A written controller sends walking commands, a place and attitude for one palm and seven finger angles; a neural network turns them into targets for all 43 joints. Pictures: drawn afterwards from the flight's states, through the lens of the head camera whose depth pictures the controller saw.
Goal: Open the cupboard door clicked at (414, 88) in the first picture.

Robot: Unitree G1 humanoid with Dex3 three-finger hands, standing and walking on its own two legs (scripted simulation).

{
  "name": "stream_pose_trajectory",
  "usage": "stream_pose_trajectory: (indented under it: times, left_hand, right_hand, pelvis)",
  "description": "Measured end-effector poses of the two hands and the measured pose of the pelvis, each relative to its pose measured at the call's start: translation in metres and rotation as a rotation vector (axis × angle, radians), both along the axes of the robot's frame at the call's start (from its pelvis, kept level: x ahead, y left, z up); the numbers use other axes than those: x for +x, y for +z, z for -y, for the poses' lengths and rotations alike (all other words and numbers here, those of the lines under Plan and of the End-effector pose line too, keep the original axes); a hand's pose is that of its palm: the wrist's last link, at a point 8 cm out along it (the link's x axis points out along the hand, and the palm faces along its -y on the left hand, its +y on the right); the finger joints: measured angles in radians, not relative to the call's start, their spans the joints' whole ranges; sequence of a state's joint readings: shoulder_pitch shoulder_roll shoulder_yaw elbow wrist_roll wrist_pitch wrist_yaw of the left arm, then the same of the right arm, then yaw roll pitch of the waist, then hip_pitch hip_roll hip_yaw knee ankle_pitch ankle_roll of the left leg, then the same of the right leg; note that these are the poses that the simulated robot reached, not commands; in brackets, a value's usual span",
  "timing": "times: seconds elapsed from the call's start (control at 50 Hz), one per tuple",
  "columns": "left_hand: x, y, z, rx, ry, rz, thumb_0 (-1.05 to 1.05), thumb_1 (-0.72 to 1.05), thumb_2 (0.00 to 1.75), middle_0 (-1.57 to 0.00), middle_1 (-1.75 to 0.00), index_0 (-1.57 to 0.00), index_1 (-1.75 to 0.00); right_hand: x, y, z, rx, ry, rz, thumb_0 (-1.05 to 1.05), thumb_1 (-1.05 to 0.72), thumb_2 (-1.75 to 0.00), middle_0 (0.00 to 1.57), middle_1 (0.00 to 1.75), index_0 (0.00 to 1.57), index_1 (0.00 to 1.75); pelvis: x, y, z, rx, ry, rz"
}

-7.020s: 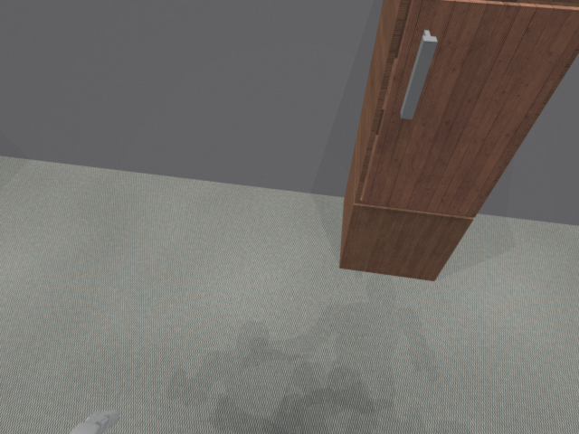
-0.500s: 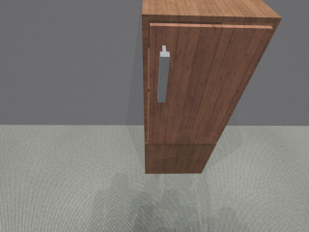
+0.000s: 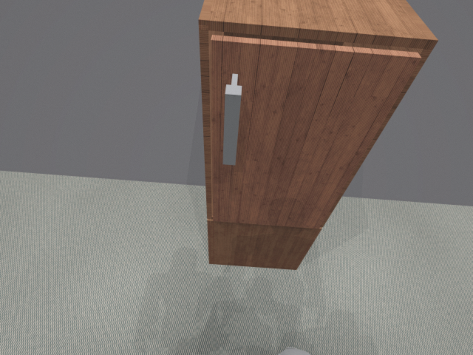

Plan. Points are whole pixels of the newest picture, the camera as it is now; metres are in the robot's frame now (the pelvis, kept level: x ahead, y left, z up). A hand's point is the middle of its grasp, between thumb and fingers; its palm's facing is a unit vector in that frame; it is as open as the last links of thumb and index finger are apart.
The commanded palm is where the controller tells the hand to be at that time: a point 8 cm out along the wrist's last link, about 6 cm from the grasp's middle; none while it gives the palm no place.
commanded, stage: shuffle to correct the standing spot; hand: left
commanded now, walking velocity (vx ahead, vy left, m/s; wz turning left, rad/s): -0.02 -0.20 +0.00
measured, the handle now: (231, 121) +0.51 +0.05 +0.10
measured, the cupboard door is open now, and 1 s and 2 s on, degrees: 0 0 0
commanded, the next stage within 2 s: come to a stop and stand still in 0.32 s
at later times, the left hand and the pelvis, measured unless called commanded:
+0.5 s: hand out of the picture +0.04 +0.05 -0.20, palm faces +0.05 -0.99 -0.13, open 7.3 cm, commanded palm none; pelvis +0.00 -0.13 -0.01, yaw +1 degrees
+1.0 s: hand out of the picture -0.04 -0.02 -0.17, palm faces +0.12 -0.97 -0.19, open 7.4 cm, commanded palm none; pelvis -0.02 -0.18 +0.00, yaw +3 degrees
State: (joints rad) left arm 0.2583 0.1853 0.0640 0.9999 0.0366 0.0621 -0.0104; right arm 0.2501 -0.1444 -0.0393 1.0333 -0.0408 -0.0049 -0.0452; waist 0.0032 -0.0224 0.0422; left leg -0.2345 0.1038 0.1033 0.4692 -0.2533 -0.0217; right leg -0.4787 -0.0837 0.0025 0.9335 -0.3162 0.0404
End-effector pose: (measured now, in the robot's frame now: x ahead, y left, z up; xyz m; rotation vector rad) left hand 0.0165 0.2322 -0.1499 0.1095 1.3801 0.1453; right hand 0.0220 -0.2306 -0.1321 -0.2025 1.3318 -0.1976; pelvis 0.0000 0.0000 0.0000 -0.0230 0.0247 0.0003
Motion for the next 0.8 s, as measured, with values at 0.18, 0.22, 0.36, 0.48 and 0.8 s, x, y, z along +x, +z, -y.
stream_pose_trajectory:
  times: [0.18,0.22,0.36,0.48,0.8]
  left_hand:
    - [0.033,0.008,0.054,0.093,-0.050,0.074,0.00,0.91,0.90,-0.19,-0.30,-0.20,-0.30]
    - [0.032,0.011,0.068,0.087,-0.039,0.078,0.00,0.91,0.90,-0.19,-0.30,-0.20,-0.30]
    - [0.028,-0.003,0.110,0.031,-0.020,0.078,0.01,0.92,0.90,-0.20,-0.30,-0.20,-0.30]
    - [0.019,-0.026,0.131,-0.025,0.009,0.062,0.01,0.93,0.90,-0.20,-0.30,-0.20,-0.30]
    - [-0.035,0.007,0.195,0.046,0.028,-0.033,0.01,0.92,0.90,-0.19,-0.30,-0.20,-0.30]
  right_hand:
    - [-0.011,-0.036,0.085,0.025,-0.048,-0.079,0.00,-0.91,-0.90,0.20,0.30,0.21,0.30]
    - [-0.006,-0.031,0.098,0.015,-0.043,-0.082,0.00,-0.91,-0.90,0.20,0.30,0.20,0.30]
    - [0.020,-0.010,0.120,-0.014,-0.008,-0.011,0.00,-0.91,-0.90,0.20,0.30,0.20,0.30]
    - [0.023,-0.004,0.124,-0.038,0.015,0.038,0.00,-0.91,-0.90,0.20,0.30,0.20,0.30]
    - [-0.004,-0.027,0.180,0.086,0.020,-0.045,0.01,-0.93,-0.90,0.20,0.30,0.20,0.30]
  pelvis:
    - [0.004,-0.017,0.066,0.017,0.009,0.001]
    - [0.005,-0.014,0.075,0.020,0.011,0.002]
    - [0.005,-0.009,0.106,0.009,0.027,-0.004]
    - [0.003,-0.015,0.126,0.002,0.028,0.017]
    - [-0.006,-0.007,0.182,0.035,0.036,0.024]
